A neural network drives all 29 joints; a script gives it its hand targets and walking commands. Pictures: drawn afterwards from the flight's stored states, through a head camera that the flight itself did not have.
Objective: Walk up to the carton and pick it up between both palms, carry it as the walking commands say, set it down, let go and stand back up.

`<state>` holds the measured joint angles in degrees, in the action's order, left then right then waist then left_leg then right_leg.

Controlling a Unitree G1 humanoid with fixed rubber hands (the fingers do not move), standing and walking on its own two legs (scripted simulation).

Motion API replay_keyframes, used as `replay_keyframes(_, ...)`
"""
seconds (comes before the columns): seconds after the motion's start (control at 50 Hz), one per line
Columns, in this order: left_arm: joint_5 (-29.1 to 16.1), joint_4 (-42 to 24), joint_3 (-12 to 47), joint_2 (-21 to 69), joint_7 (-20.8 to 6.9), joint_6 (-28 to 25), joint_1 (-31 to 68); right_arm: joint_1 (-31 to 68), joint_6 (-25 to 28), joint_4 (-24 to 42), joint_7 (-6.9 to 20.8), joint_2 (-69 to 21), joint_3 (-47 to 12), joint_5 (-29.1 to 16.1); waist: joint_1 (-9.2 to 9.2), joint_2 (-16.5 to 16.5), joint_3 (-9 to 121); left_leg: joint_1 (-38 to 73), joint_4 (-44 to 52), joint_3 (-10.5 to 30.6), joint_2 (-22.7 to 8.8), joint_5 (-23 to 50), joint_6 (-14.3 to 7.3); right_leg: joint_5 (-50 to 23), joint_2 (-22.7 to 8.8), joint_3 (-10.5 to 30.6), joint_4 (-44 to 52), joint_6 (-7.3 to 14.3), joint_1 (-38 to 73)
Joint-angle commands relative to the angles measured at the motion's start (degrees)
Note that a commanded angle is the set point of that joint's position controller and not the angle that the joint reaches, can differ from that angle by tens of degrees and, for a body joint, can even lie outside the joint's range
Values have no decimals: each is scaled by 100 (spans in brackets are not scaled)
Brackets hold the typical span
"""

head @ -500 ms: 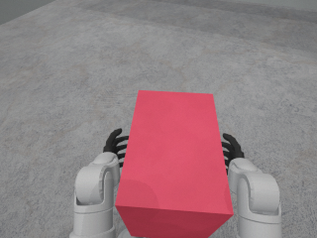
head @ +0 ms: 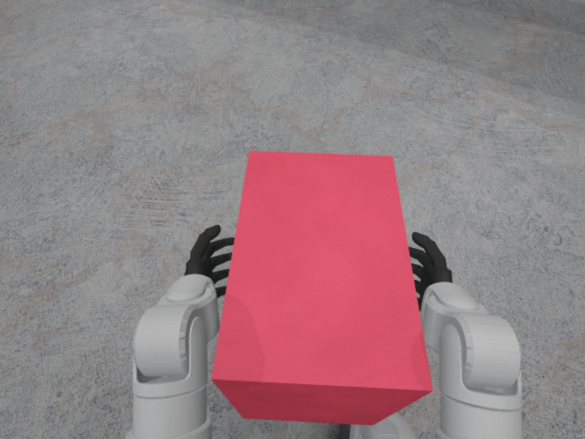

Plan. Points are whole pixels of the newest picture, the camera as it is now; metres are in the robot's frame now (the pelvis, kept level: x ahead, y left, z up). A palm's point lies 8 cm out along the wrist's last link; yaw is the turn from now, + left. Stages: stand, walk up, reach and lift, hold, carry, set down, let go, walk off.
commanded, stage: carry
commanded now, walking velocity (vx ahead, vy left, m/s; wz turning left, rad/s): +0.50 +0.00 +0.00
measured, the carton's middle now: (313, 294) +0.30 +0.01 -0.01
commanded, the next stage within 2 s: none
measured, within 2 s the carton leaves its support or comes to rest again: neither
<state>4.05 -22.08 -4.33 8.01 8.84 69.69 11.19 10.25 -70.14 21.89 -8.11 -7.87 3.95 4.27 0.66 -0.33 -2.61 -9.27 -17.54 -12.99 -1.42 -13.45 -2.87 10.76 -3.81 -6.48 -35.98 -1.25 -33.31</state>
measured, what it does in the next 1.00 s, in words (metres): walks ahead: right foot, then left foot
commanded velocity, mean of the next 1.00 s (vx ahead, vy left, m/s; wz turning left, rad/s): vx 0.50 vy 0.00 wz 0.00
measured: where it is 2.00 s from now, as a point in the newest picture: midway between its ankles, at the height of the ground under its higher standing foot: (329, 147)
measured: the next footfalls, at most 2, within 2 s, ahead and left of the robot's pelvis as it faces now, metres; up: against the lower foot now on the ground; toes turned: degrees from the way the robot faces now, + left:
right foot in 0.14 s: +0.30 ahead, -0.10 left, +0.00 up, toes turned -7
left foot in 0.70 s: +0.72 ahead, +0.06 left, +0.00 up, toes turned +12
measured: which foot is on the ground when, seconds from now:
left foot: down 0.00-0.18, up 0.20-0.68, down 0.70-1.00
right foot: up 0.00-0.12, down 0.14-0.72, up 0.74-1.00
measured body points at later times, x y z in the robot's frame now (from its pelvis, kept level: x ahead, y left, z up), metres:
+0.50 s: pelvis +0.35 -0.05 +0.01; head +0.37 -0.10 +0.45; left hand +0.64 +0.09 +0.09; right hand +0.63 -0.20 +0.06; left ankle +0.46 +0.13 -0.66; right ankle +0.26 -0.09 -0.75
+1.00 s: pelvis +0.70 -0.05 +0.00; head +0.75 -0.06 +0.44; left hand +0.99 +0.09 +0.05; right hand +0.98 -0.19 +0.04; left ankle +0.68 +0.05 -0.75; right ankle +0.82 -0.18 -0.72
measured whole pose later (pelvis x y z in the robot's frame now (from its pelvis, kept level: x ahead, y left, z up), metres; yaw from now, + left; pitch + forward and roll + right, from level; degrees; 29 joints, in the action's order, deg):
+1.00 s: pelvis +0.70 -0.05 +0.00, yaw -1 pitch +4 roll +1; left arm 3.6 -19.5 -5.2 7.9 8.5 69.6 10.5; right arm 10.2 -70.4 19.6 -8.5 -7.8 3.3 4.7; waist 0.7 -0.3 -1.8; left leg -10.7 -19.0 -12.4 -2.3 -11.8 -1.0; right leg 11.4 -5.5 -6.2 -35.6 -1.6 -32.6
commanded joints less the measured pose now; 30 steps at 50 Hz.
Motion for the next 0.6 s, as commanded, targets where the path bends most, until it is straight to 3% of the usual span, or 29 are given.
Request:
replay_keyframes(0.0,-2359,-1141,4227,5609,-1572,-241,2622,2287,330,1075,1562,-5367,-3699,-2103,-197,-896,2718,2284,112,621,-1258,3382,-247,-842,263,-299,678,38,417)
replay_keyframes(0.02,-2254,-899,4131,5579,-1570,-212,2382,2543,290,1258,1590,-5233,-3737,-2122,-190,-826,2593,2303,55,426,-1192,3655,-186,-1017,251,-384,667,49,440)
replay_keyframes(0.06,-2222,-522,4095,5570,-1613,-45,2475,2461,185,945,1619,-5192,-3675,-2057,-231,-839,2167,2267,-176,517,-1196,4112,-145,-952,381,-490,856,108,429)
replay_keyframes(0.08,-2266,-557,4127,5566,-1639,-7,2581,2457,141,830,1642,-5215,-3668,-2073,-188,-1106,2300,2229,-240,398,-1129,3898,-80,-1060,227,-330,910,160,710)
replay_keyframes(0.1,-2158,-335,3943,5383,-1653,23,2257,2407,117,807,1629,-5152,-3707,-2092,-116,-761,2377,2095,-660,154,-1008,3835,35,-1201,368,-439,1268,186,1176)
replay_keyframes(0.12,-2247,-296,4060,5579,-1693,104,2448,2397,64,763,1620,-5037,-3640,-1963,-65,-726,2550,1750,-1402,-101,-707,3937,191,-1407,496,-645,1750,250,2104)
replay_keyframes(0.14,-2101,133,3844,5486,-1706,159,2016,2553,7,705,1597,-4972,-3663,-1980,78,-225,2892,784,-2363,-129,-569,3404,254,-1370,337,-480,1538,344,3505)
replay_keyframes(0.16,-2022,101,3804,5460,-1742,171,2051,2783,-29,752,1610,-5088,-3727,-2023,176,488,3165,-579,-3508,26,-357,2138,254,-1455,-515,678,1411,644,4694)
replay_keyframes(0.18,-1975,287,3706,5361,-1771,156,2071,2803,-103,577,1595,-5119,-3826,-2071,108,2092,3448,-2384,-4838,445,284,-1172,358,-1908,-1756,2939,1576,1355,5908)
replay_keyframes(0.2,-2050,463,3766,5635,-1795,163,2110,2960,-139,485,1641,-5139,-3784,-2067,7,1801,3111,-2862,-5297,1103,19,-1802,144,-1316,-1892,3278,1790,1427,5349)
replay_keyframes(0.22,-2146,123,3745,5577,-1788,93,2352,2693,-44,313,1638,-5384,-3859,-2110,26,1297,2992,-3019,-5221,1217,-240,-1561,145,-1840,-1778,2731,1825,1255,5172)
replay_keyframes(0.24,-2258,48,3848,5719,-1784,67,2642,2846,-9,189,1646,-5588,-3866,-2248,55,432,3002,-2982,-4818,1301,-376,-1156,186,-2454,-1672,2216,1734,1088,5149)
replay_keyframes(0.26,-2407,-246,3925,5930,-1794,22,3080,3307,86,500,1629,-5752,-3842,-2305,50,294,2752,-2904,-4345,1220,-429,-945,227,-2943,-1530,1681,1739,861,4796)
replay_keyframes(0.3,-2464,-509,3885,5967,-1799,-47,2935,3159,191,587,1552,-5877,-3949,-2381,68,451,2828,-2735,-3908,913,-205,-655,271,-2713,-1353,1311,1903,676,4723)
replay_keyframes(0.32,-2520,-644,3861,5922,-1828,-64,3066,3316,219,782,1490,-5845,-4017,-2394,64,771,3040,-2814,-3954,849,-95,-414,191,-2753,-1196,1147,1878,591,4886)
replay_keyframes(0.36,-2387,-435,3720,5646,-1837,-13,2675,2988,210,567,1421,-5775,-3917,-2276,75,671,2717,-3047,-3820,738,-224,-63,234,-2523,-1280,927,2145,642,4684)
replay_keyframes(0.38,-2448,-538,3740,5612,-1824,-45,2690,2781,229,681,1370,-5720,-3985,-2229,68,878,2754,-3104,-3667,681,-230,127,228,-2906,-1133,591,2049,618,4868)
replay_keyframes(0.4,-2428,-747,3638,5522,-1842,-89,2635,3066,262,966,1351,-5778,-4105,-2393,77,1015,2974,-3035,-3653,662,-251,177,240,-2966,-1097,544,2062,576,4908)
replay_keyframes(0.42,-2378,-402,3510,5568,-1894,-45,2588,3530,267,1218,1324,-5656,-4178,-2378,77,1284,2682,-3103,-3555,565,-226,414,264,-3336,-1097,528,2118,537,4739)
replay_keyframes(0.44,-2432,-540,3630,5576,-1872,-62,2761,3236,217,940,1325,-5740,-4204,-2346,74,1223,2172,-3235,-3416,467,-212,540,333,-3495,-976,436,2195,486,4586)
replay_keyframes(0.46,-2318,-280,3467,5420,-1881,7,2313,2922,146,720,1316,-5664,-4144,-2274,57,1221,2208,-3334,-3412,467,-209,613,353,-3556,-979,353,2202,472,4827)
replay_keyframes(0.48,-2385,-640,3467,5384,-1907,-75,2687,3085,197,816,1284,-5777,-4250,-2373,88,1441,2283,-3368,-3386,353,-63,593,354,-3960,-850,313,2105,396,5096)
replay_keyframes(0.5,-2240,-99,3471,5423,-1878,12,2311,2971,110,686,1335,-5595,-4121,-2230,69,1099,1963,-3224,-2980,436,-187,756,358,-3677,-866,189,2215,539,4698)
replay_keyframes(0.52,-2292,-281,3579,5412,-1852,12,2449,2927,98,652,1357,-5566,-4105,-2219,97,893,1768,-3066,-2644,278,-147,883,345,-3503,-735,142,2274,575,4544)
replay_keyframes(0.54,-2290,-175,3552,5475,-1858,84,2610,3052,38,525,1373,-5662,-4024,-2214,104,849,1432,-3056,-2137,131,-79,1028,406,-3783,-712,-12,2280,650,4552)
replay_keyframes(0.58,-2192,200,3490,5465,-1857,146,2276,3134,-21,525,1398,-5508,-4021,-2184,78,908,1588,-2595,-1365,-110,111,1320,300,-4750,-645,-209,2083,627,4720)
